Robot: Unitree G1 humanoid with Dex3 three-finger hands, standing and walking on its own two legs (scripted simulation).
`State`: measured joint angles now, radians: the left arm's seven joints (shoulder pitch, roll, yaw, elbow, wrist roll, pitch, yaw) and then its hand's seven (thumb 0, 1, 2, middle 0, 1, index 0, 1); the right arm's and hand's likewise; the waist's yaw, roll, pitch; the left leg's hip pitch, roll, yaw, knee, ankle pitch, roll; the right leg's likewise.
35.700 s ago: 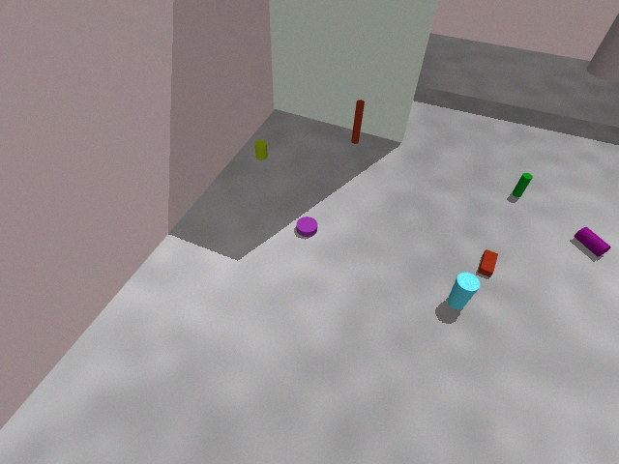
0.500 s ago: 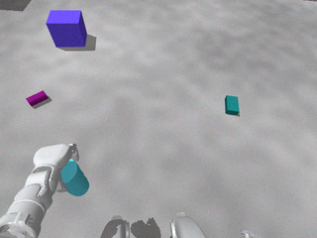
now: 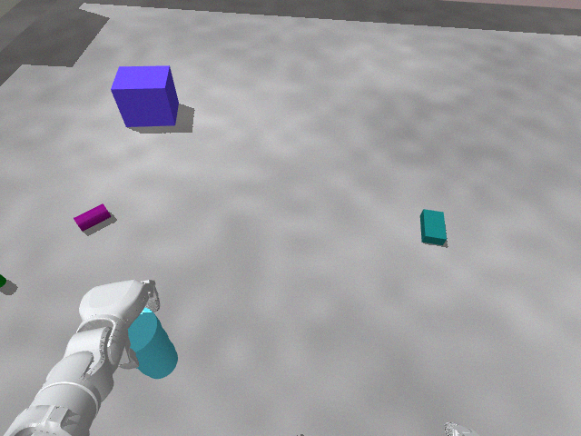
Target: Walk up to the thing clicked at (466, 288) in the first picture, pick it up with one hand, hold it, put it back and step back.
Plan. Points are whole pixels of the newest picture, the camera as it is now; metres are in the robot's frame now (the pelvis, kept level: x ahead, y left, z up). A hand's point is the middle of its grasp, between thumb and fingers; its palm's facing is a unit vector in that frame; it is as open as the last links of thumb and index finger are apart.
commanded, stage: hold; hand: left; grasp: from above
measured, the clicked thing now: (147, 347) +0.31 +0.23 -0.17
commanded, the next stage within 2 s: crouch in 1.80 s
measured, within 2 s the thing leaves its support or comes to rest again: neither
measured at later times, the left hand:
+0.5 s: hand (120, 323) +0.31 +0.23 -0.04, palm faces -0.47 -0.07 -0.88, open 10.4 cm
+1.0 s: hand (119, 340) +0.28 +0.22 -0.03, palm faces -0.46 -0.07 -0.89, open 10.3 cm
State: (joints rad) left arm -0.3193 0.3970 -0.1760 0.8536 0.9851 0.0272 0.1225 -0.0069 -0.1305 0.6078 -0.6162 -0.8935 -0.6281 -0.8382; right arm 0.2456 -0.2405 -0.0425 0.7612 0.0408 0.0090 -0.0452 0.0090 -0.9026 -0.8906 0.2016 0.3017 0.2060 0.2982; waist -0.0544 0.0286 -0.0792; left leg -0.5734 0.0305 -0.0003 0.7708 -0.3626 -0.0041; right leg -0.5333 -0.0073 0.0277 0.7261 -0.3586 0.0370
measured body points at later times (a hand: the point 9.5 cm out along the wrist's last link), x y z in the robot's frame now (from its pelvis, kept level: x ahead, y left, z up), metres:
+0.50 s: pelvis +0.01 +0.00 +0.02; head +0.03 -0.01 +0.47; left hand +0.33 +0.23 +0.01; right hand +0.12 -0.27 -0.10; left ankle +0.01 +0.12 -0.71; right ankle +0.00 -0.15 -0.71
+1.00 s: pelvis -0.01 -0.01 +0.02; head -0.01 -0.03 +0.47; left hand +0.30 +0.22 +0.03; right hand +0.12 -0.27 -0.09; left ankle +0.01 +0.12 -0.71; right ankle +0.00 -0.15 -0.71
